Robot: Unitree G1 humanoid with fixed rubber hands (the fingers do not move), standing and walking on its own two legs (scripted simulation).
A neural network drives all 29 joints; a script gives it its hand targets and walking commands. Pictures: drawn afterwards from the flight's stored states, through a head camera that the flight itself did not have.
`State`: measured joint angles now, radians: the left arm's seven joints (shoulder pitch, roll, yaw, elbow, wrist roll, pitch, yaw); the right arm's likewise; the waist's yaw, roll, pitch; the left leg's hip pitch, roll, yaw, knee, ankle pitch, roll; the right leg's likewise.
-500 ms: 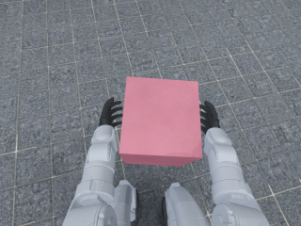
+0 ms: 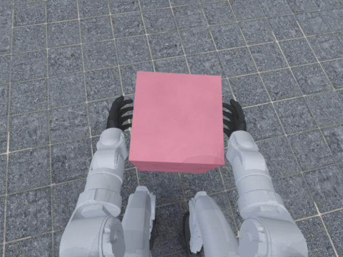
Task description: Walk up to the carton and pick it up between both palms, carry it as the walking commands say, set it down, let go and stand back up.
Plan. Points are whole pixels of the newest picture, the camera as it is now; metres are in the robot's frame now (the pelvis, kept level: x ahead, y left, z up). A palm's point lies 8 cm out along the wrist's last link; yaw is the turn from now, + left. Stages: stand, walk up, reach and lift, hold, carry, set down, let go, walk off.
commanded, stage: set down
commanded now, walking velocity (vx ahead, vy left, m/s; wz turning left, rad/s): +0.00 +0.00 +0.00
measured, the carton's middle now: (174, 130) +0.43 +0.01 -0.14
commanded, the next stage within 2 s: none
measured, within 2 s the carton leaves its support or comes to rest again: neither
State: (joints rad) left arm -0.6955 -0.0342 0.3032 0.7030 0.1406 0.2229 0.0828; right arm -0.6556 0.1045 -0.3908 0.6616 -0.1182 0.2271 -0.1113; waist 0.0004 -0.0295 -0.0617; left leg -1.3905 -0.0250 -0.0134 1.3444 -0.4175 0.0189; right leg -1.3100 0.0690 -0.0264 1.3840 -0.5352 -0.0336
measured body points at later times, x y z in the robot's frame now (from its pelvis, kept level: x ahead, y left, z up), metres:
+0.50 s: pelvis -0.01 +0.01 -0.07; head +0.23 +0.03 +0.31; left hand +0.45 +0.16 -0.16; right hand +0.44 -0.13 -0.15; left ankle +0.10 +0.11 -0.59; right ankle +0.05 -0.10 -0.59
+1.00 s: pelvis -0.03 +0.01 -0.14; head +0.27 +0.03 +0.20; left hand +0.48 +0.16 -0.24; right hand +0.47 -0.13 -0.24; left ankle +0.10 +0.11 -0.59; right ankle +0.05 -0.10 -0.59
